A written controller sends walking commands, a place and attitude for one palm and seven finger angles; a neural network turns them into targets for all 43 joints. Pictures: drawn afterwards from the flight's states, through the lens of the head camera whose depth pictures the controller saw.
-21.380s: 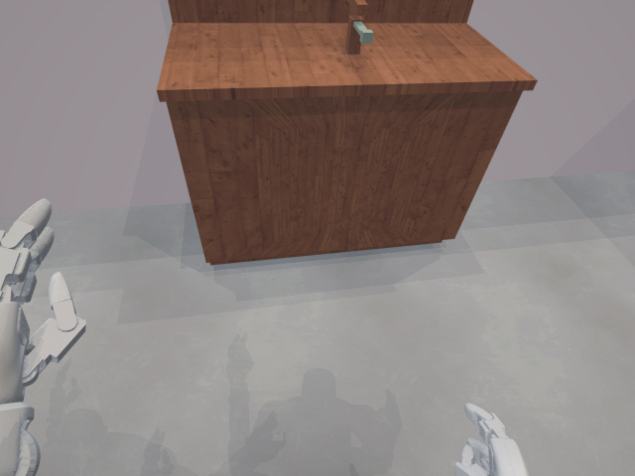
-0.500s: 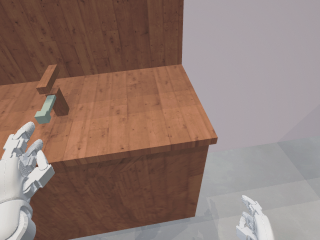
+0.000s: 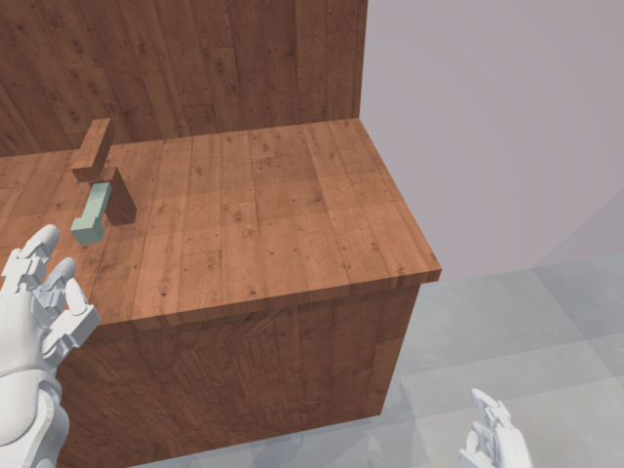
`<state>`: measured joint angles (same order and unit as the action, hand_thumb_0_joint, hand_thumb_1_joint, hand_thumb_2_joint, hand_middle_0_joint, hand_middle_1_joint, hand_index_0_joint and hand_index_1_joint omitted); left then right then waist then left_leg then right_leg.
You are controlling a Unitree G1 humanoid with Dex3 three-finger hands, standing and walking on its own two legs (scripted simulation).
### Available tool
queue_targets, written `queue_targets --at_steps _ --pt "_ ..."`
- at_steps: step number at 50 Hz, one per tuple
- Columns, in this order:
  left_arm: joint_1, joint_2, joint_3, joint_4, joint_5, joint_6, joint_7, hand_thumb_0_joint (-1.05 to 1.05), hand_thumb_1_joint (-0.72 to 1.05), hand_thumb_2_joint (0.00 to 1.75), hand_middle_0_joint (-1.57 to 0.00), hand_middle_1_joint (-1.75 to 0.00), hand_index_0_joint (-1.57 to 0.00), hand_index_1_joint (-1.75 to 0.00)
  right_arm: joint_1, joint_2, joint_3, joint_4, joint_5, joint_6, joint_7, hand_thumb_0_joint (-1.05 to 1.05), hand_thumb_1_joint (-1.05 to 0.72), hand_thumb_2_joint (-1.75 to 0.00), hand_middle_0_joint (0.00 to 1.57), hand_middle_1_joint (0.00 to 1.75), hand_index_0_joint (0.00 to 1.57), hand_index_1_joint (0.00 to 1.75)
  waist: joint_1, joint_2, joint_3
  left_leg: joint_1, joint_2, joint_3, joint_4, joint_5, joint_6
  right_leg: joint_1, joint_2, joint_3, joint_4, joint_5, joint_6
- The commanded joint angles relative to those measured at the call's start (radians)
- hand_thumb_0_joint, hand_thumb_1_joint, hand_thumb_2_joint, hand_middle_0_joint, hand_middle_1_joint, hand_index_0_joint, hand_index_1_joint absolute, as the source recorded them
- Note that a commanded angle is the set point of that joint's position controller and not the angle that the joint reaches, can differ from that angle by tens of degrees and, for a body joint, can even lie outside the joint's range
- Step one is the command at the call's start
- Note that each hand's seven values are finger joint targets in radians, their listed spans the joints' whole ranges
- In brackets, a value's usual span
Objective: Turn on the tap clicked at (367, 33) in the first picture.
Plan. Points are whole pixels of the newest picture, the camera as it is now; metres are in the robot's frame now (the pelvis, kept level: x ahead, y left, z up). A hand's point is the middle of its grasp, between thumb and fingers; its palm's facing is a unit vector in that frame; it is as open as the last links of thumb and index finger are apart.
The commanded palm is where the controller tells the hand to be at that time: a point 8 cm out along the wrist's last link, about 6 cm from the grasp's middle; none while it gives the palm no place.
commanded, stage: reach beside the lever's end, fingers flat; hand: left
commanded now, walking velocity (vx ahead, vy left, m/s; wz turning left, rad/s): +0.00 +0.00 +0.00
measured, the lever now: (88, 230) +0.36 +0.37 +0.12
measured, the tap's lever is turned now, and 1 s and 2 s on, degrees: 0 0 0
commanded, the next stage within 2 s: push the lever round in 1.52 s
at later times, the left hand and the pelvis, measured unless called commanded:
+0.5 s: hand (65, 283) +0.26 +0.33 +0.13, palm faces +0.56 -0.82 -0.11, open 7.6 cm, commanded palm +0.22 +0.37 +0.13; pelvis -0.01 -0.01 +0.00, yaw +0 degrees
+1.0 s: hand (50, 258) +0.30 +0.38 +0.12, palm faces +0.56 -0.82 -0.12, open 7.8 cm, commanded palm +0.26 +0.42 +0.12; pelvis -0.01 -0.01 +0.00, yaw +0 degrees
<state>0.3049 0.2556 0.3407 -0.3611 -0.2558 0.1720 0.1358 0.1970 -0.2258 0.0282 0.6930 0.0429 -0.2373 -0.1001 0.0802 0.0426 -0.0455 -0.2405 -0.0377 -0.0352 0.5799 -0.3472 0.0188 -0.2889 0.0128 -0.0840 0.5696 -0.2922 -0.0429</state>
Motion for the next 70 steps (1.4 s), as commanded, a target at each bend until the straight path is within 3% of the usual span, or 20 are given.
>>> queue_targets --at_steps 1,7,10,13,20,24,30,31,33,39,41,45,49,55,56,58,62,66,67,70 --pt "-0.165 0.206 0.124 -0.17 0.01 -0.083 0.007 0.0 0.9 0.9 -0.19 -0.26 -0.19 -0.26 -0.139 -0.119 -0.037 -0.151 0.005 -0.047 -0.018 0.0 -0.9 -0.9 0.2 0.3 0.2 0.3 0.003 0.03 -0.1 0.001 0.026 -0.033 -0.094 0.321 -0.049 0.063 -0.017 0.022 -0.071 0.186 0.012" --pt "-0.314 0.21 0.095 -0.103 0.012 -0.077 -0.004 0.0 0.9 0.9 -0.18 -0.25 -0.18 -0.25 -0.141 -0.122 -0.031 -0.139 0.006 -0.034 -0.031 0.0 -0.9 -0.9 0.2 0.3 0.2 0.3 -0.024 0.045 -0.099 0.005 0.023 -0.039 -0.108 0.256 -0.045 0.047 -0.015 0.028 -0.086 0.131 0.012" --pt "-0.324 0.284 0.172 -0.027 0.0 -0.08 -0.015 0.0 0.9 0.9 -0.18 -0.24 -0.18 -0.24 -0.14 -0.132 -0.038 -0.134 0.003 -0.023 -0.036 0.0 -0.9 -0.9 0.2 0.3 0.2 0.3 -0.013 -0.018 -0.14 -0.01 0.021 -0.035 -0.103 0.258 -0.035 0.079 -0.013 0.032 -0.09 0.141 0.016" --pt "-0.369 0.29 0.17 0.007 0.007 -0.095 -0.029 0.0 0.9 0.9 -0.18 -0.23 -0.18 -0.23 -0.142 -0.125 -0.036 -0.134 0.004 -0.017 -0.034 0.0 -0.9 -0.9 0.2 0.3 0.2 0.3 -0.011 0.06 -0.158 0.009 0.019 -0.028 -0.103 0.291 -0.041 0.088 -0.016 0.036 -0.086 0.172 0.011" --pt "-0.437 0.388 0.255 0.198 -0.014 -0.102 -0.08 0.0 0.9 0.9 -0.17 -0.21 -0.17 -0.21 -0.122 -0.146 -0.042 -0.12 0.013 -0.001 -0.04 0.0 -0.9 -0.9 0.2 0.3 0.2 0.3 -0.02 -0.001 -0.141 -0.039 0.017 -0.015 -0.092 0.269 -0.012 0.102 -0.016 0.048 -0.098 0.204 0.02" --pt "-0.5 0.443 0.284 0.247 -0.008 -0.135 -0.115 0.0 0.9 0.9 -0.17 -0.2 -0.17 -0.2 -0.107 -0.153 -0.049 -0.119 0.016 0.001 -0.038 0.0 -0.9 -0.9 0.2 0.3 0.2 0.3 -0.023 0.045 -0.177 -0.034 0.015 -0.008 -0.081 0.287 -0.005 0.112 -0.018 0.057 -0.091 0.235 0.019" --pt "-0.545 0.492 0.316 0.357 -0.009 -0.198 -0.164 0.0 0.9 0.9 -0.16 -0.19 -0.16 -0.19 -0.069 -0.166 -0.057 -0.111 0.015 -0.007 -0.035 0.0 -0.9 -0.9 0.2 0.3 0.2 0.3 -0.031 0.033 -0.188 -0.055 0.012 -0.007 -0.065 0.29 0.006 0.117 -0.016 0.063 -0.081 0.262 0.022" --pt "-0.536 0.531 0.354 0.401 -0.004 -0.202 -0.167 0.0 0.9 0.9 -0.16 -0.19 -0.16 -0.19 -0.065 -0.167 -0.057 -0.099 0.017 -0.004 -0.036 0.0 -0.9 -0.9 0.2 0.3 0.2 0.3 -0.026 0.048 -0.179 -0.069 0.013 -0.005 -0.061 0.286 0.007 0.118 -0.016 0.066 -0.083 0.258 0.021" --pt "-0.571 0.532 0.342 0.451 -0.01 -0.208 -0.19 0.0 0.9 0.9 -0.16 -0.18 -0.16 -0.18 -0.05 -0.172 -0.06 -0.101 0.019 -0.002 -0.035 0.0 -0.9 -0.9 0.2 0.3 0.2 0.3 -0.038 0.021 -0.171 -0.089 0.012 -0.004 -0.058 0.265 0.011 0.109 -0.018 0.069 -0.083 0.252 0.026" --pt "-0.711 0.602 0.346 0.583 0.004 -0.234 -0.232 0.0 0.9 0.9 -0.16 -0.17 -0.16 -0.17 -0.019 -0.187 -0.061 -0.091 0.021 0.002 -0.036 0.0 -0.9 -0.9 0.2 0.3 0.2 0.3 -0.066 0.04 -0.166 -0.139 0.01 -0.005 -0.038 0.2 0.018 0.081 -0.024 0.091 -0.088 0.183 0.03" --pt "-0.757 0.648 0.368 0.596 0.02 -0.262 -0.234 0.0 0.9 0.9 -0.15 -0.16 -0.15 -0.16 -0.008 -0.189 -0.061 -0.083 0.018 0.005 -0.035 0.0 -0.9 -0.9 0.2 0.3 0.2 0.3 -0.065 0.087 -0.183 -0.134 0.012 -0.006 -0.03 0.214 0.017 0.081 -0.023 0.092 -0.077 0.192 0.024" --pt "-0.756 0.68 0.388 0.663 0.023 -0.309 -0.259 0.0 0.9 0.9 -0.15 -0.15 -0.15 -0.15 0.029 -0.195 -0.066 -0.089 0.012 0.011 -0.026 0.0 -0.9 -0.9 0.2 0.3 0.2 0.3 -0.061 0.067 -0.241 -0.139 0.01 -0.009 -0.02 0.249 0.019 0.099 -0.015 0.085 -0.055 0.241 0.024" --pt "-0.775 0.722 0.413 0.813 0.019 -0.305 -0.289 0.0 0.9 0.9 -0.15 -0.15 -0.15 -0.15 0.059 -0.21 -0.066 -0.084 0.017 0.031 -0.023 0.0 -0.9 -0.9 0.2 0.3 0.2 0.3 -0.071 0.007 -0.198 -0.206 0.011 -0.012 -0.012 0.205 0.021 0.062 -0.013 0.082 -0.054 0.2 0.03" --pt "-0.86 0.768 0.406 0.834 0.048 -0.344 -0.31 0.0 0.9 0.9 -0.15 -0.15 -0.15 -0.15 0.099 -0.22 -0.07 -0.097 0.007 0.048 -0.013 0.0 -0.9 -0.9 0.2 0.3 0.2 0.3 -0.078 0.095 -0.262 -0.16 0.012 -0.014 0.002 0.271 0.018 0.031 -0.001 0.071 -0.028 0.234 0.02" --pt "-0.844 0.805 0.445 0.852 0.057 -0.356 -0.303 0.0 0.9 0.9 -0.15 -0.15 -0.15 -0.15 0.11 -0.224 -0.074 -0.089 0.005 0.055 -0.012 0.0 -0.9 -0.9 0.2 0.3 0.2 0.3 -0.071 0.084 -0.271 -0.163 0.016 -0.015 0.01 0.285 0.019 0.032 0.003 0.07 -0.022 0.243 0.019" --pt "-0.827 0.76 0.416 0.843 0.05 -0.381 -0.31 0.0 0.9 0.9 -0.15 -0.15 -0.15 -0.15 0.121 -0.221 -0.076 -0.1 0.001 0.061 -0.006 0.0 -0.9 -0.9 0.2 0.3 0.2 0.3 -0.074 0.079 -0.286 -0.15 0.017 -0.017 0.012 0.315 0.015 0.03 0.007 0.066 -0.014 0.267 0.018" --pt "-0.769 0.745 0.429 0.822 0.03 -0.405 -0.33 0.0 0.9 0.9 -0.15 -0.15 -0.15 -0.15 0.127 -0.222 -0.082 -0.105 0.003 0.072 -0.002 0.0 -0.9 -0.9 0.2 0.3 0.2 0.3 -0.057 0.112 -0.311 -0.11 0.023 -0.026 0.01 0.39 0.0 0.026 0.013 0.056 -0.008 0.292 0.011" --pt "-0.704 0.712 0.427 0.782 0.015 -0.38 -0.33 0.0 0.9 0.9 -0.15 -0.15 -0.15 -0.15 0.12 -0.221 -0.086 -0.116 0.004 0.076 -0.004 0.0 -0.9 -0.9 0.2 0.3 0.2 0.3 -0.046 0.122 -0.284 -0.083 0.031 -0.04 0.002 0.454 -0.017 0.0 0.017 0.043 -0.014 0.281 0.01" --pt "-0.706 0.712 0.434 0.77 0.011 -0.374 -0.324 0.0 0.9 0.9 -0.15 -0.15 -0.15 -0.15 0.125 -0.221 -0.087 -0.117 0.003 0.077 -0.004 0.0 -0.9 -0.9 0.2 0.3 0.2 0.3 -0.051 0.093 -0.277 -0.083 0.031 -0.043 -0.001 0.461 -0.02 -0.005 0.019 0.038 -0.015 0.282 0.012" --pt "-0.677 0.66 0.403 0.665 0.005 -0.369 -0.306 0.0 0.9 0.9 -0.15 -0.15 -0.15 -0.15 0.114 -0.211 -0.09 -0.131 -0.002 0.068 -0.001 0.0 -0.9 -0.9 0.2 0.3 0.2 0.3 -0.044 0.129 -0.289 -0.025 0.039 -0.055 -0.006 0.542 -0.041 -0.019 0.02 0.03 -0.014 0.276 0.011"
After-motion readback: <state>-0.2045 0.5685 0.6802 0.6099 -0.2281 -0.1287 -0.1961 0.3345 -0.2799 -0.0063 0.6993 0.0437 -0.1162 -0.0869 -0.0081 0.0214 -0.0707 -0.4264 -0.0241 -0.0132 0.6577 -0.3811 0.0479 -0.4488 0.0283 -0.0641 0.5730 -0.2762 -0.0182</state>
